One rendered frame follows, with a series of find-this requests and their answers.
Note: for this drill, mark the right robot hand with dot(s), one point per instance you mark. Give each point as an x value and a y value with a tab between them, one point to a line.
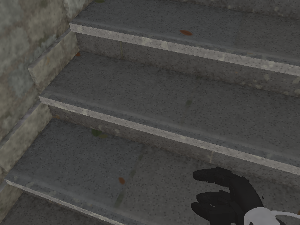
221	207

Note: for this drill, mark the robot right forearm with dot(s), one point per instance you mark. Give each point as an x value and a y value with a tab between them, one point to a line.
261	216

